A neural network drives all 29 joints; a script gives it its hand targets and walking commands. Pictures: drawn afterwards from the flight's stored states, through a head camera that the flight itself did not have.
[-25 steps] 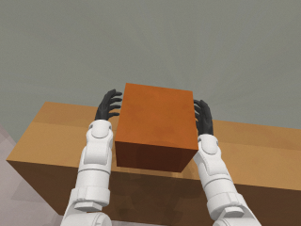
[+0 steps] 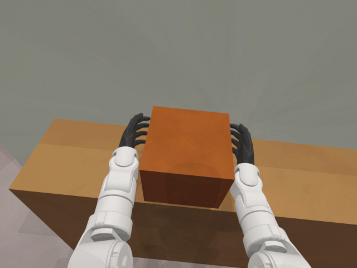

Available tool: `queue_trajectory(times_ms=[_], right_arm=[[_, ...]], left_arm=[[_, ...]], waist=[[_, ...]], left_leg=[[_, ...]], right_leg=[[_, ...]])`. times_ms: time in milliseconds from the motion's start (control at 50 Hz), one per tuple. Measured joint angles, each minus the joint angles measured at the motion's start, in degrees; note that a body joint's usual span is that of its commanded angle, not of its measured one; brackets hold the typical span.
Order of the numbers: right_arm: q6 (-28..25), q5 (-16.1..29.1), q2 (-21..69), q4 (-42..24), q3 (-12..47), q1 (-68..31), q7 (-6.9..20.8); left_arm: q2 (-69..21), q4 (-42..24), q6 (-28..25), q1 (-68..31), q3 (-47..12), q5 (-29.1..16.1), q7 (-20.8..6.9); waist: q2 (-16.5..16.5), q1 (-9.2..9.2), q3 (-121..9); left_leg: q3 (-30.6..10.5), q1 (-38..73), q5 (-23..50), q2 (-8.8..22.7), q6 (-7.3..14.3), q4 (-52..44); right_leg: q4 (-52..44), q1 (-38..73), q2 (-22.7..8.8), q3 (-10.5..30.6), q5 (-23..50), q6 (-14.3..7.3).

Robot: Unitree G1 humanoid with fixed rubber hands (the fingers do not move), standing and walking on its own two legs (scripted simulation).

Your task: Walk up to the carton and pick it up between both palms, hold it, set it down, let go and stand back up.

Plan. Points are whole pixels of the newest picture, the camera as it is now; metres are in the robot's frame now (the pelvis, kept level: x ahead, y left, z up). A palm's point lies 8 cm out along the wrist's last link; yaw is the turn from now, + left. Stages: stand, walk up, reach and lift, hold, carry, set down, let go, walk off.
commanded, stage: set down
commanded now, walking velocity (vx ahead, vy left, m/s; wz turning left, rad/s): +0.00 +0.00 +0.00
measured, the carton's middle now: (186, 157) +0.36 -0.01 +0.05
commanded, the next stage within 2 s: none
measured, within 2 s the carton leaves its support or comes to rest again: rests again in 1.38 s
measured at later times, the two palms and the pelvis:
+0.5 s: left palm (132, 155) +0.38 +0.12 +0.02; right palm (241, 165) +0.36 -0.15 +0.03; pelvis +0.01 +0.00 +0.00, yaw -1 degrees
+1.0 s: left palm (133, 164) +0.38 +0.12 -0.01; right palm (238, 171) +0.36 -0.15 +0.00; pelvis +0.01 +0.00 +0.00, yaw -1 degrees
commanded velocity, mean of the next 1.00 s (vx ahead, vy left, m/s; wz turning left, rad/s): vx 0.00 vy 0.00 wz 0.00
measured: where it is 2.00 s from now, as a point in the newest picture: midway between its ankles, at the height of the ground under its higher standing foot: outside the picture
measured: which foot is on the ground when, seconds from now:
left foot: down 0.00-1.00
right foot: down 0.00-1.00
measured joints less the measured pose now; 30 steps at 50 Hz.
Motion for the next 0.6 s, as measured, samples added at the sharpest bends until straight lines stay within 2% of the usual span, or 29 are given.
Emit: queue_trajectory(times_ms=[320, 600], right_arm=[[-5.16, -6.02, 1.40, 4.24, -5.39, -1.03, 0.53], [-10.04, -8.97, 1.33, 7.37, -6.88, -0.95, 0.71]], left_arm=[[1.15, 10.39, -9.93, -1.36, 2.36, -0.70, 0.63], [2.07, 17.55, -18.49, -0.85, 2.25, -2.44, 2.62]], waist=[[1.00, 0.27, -1.54], [2.00, 0.11, -3.27]], left_leg=[[0.66, -3.69, 0.30, 0.31, -0.08, -0.30], [1.18, -8.22, 0.18, 0.60, -0.07, 0.52]], right_leg=[[-0.51, -3.76, 0.17, 0.19, 0.58, -0.12], [-0.03, -8.27, 0.31, 0.37, 0.80, -0.15]])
